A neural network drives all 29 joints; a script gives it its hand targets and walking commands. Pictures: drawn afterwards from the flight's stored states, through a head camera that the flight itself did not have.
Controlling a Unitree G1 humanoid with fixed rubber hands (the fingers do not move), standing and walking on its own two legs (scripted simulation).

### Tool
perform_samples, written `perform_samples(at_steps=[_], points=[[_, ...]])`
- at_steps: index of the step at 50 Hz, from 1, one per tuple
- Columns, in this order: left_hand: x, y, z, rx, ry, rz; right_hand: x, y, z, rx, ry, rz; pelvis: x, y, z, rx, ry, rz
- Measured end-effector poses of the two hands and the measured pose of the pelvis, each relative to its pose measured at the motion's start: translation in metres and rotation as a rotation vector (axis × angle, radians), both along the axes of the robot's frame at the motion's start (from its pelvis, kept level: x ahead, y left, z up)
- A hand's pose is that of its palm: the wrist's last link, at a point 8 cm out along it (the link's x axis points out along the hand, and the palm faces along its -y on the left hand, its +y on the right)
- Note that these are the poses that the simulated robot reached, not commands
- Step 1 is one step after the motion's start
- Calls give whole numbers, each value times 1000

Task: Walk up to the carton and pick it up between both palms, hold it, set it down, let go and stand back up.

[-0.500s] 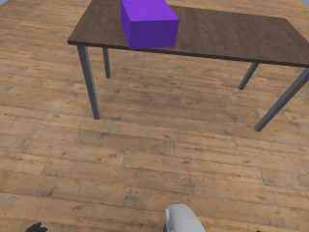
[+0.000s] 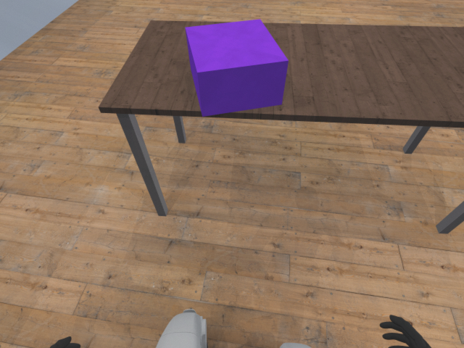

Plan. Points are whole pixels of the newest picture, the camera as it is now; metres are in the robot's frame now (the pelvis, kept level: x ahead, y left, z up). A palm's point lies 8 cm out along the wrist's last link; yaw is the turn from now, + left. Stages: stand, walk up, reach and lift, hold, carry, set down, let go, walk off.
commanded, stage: walk up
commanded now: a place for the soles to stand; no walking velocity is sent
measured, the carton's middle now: (232, 65) +0.87 +0.01 +0.01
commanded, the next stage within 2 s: none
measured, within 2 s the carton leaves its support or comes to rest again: neither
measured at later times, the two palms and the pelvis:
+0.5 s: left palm (104, 237) +0.34 +0.29 -0.08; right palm (418, 309) +0.20 -0.33 -0.10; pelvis +0.21 -0.01 -0.01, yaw -4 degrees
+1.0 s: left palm (102, 199) +0.44 +0.33 -0.10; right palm (352, 189) +0.47 -0.28 -0.10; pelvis +0.35 +0.02 -0.01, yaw -2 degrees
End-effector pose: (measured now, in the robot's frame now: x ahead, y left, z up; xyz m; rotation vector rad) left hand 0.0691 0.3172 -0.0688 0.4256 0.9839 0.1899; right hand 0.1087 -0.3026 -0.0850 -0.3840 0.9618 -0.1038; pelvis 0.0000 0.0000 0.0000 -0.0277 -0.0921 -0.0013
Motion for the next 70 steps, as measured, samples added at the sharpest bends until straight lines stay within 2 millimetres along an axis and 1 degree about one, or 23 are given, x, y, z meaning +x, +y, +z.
perform_samples(at_steps=[4,6,7,9,11,15,19,23,26,28,30,33,36,39,41,43,45,48,50,55,60,65,70], points=[[10,21,-18,-26,43,47,54,16,12,-18,-55,26,38,16,-6,-4,-4,1],[24,32,-33,-30,68,53,74,21,13,-44,-99,20,57,26,-15,16,-8,-5],[32,36,-40,-36,81,60,80,22,13,-60,-116,11,65,29,-19,31,-11,-6],[54,38,-47,-46,100,63,85,25,14,-77,-121,-18,80,32,-20,44,-15,-8],[80,35,-46,-57,94,41,84,26,16,-81,-92,-46,94,31,-15,47,-18,-11],[134,23,-37,-79,59,-19,76,22,20,-77,-6,-103,125,25,-3,51,-19,-30],[185,6,-25,-79,54,-79,70,8,17,-70,63,-165,157,17,3,54,-13,-52],[240,-15,-16,-61,35,-129,77,-14,3,-60,124,-210,191,2,-1,56,-3,-69],[278,-28,-15,-16,-9,-160,92,-33,-19,-47,164,-225,216,-12,-14,25,-8,-65],[295,-33,-13,2,-45,-154,109,-39,-29,-31,192,-227,229,-19,-19,26,-12,-64],[304,-35,-6,16,-67,-130,132,-42,-33,-20,198,-216,242,-21,-17,28,-17,-57],[308,-32,5,41,-54,-99,176,-42,-31,-6,156,-177,262,-19,-11,22,-26,-50],[310,-22,13,63,-22,-76,220,-36,-27,8,109,-137,282,-15,-5,12,-26,-42],[318,-8,14,75,-3,-50,260,-26,-23,14,77,-109,303,-9,-3,17,-23,-41],[327,2,10,70,-3,-33,285,-18,-22,14,61,-101,316,-4,-6,15,-24,-41],[339,12,-1,58,0,-24,308,-9,-24,6,48,-98,328,3,-12,9,-26,-46],[352,18,-13,34,13,-10,326,1,-23,-3,43,-99,337,9,-14,36,-36,-40],[367,19,-24,-3,36,13,348,13,-18,2,35,-96,347,15,-13,36,-23,-28],[373,17,-29,-13,63,7,361,19,-13,12,29,-97,352,15,-10,33,-11,-35],[377,13,-32,-35,135,2,388,25,-3,34,18,-104,361,15,1,20,19,-49],[379,11,-29,-38,166,27,401,20,2,36,19,-120,366,13,8,24,20,-59],[380,9,-25,-35,175,47,398,12,2,37,29,-155,365,12,12,27,10,-67],[382,7,-21,-39,178,57,379,8,0,41,66,-197,362,14,16,29,4,-72]])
